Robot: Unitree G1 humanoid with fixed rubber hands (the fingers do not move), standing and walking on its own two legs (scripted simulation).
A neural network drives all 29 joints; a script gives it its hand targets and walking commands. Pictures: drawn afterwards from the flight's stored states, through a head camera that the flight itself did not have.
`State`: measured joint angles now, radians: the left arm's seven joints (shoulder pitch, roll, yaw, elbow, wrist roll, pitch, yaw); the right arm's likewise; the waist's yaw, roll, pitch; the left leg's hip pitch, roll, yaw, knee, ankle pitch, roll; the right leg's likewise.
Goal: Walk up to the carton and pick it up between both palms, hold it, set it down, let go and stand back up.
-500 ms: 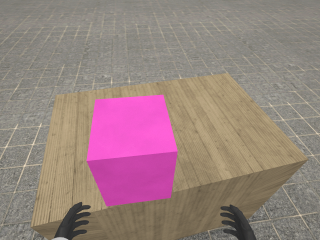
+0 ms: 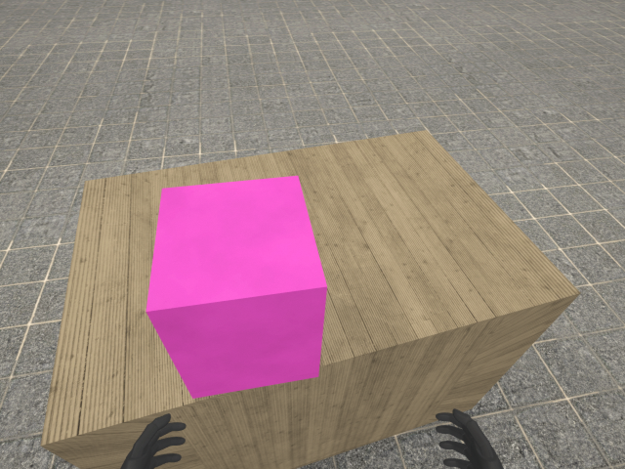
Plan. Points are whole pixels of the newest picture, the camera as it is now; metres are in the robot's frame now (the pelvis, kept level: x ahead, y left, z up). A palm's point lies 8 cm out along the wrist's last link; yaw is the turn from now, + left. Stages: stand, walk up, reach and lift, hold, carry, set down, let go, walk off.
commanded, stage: let go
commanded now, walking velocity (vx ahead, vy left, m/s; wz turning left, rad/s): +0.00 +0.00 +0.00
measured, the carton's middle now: (244, 288) +0.39 +0.11 -0.01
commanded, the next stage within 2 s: stand in 0.42 s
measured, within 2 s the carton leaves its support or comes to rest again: neither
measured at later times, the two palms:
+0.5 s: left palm out of the picture +0.16 +0.24 -0.08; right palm out of the picture +0.14 -0.21 -0.09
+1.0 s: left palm out of the picture +0.00 +0.26 -0.15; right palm out of the picture -0.01 -0.20 -0.14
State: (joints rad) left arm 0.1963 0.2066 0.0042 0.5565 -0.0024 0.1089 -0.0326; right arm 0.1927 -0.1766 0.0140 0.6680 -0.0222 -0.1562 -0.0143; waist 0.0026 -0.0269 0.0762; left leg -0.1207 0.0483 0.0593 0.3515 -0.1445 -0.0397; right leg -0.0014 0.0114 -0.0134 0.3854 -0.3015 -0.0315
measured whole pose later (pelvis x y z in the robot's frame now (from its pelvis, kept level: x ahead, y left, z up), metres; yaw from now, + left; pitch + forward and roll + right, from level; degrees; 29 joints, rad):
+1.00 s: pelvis -0.01 +0.03 -0.01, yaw +0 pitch -2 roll +0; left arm 0.38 0.16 0.03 0.96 0.02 -0.02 0.04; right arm 0.36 -0.15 -0.05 1.03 -0.02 0.00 -0.01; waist 0.01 -0.01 -0.02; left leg -0.26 0.04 0.06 0.48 -0.20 0.00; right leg -0.11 0.00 0.00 0.45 -0.31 0.01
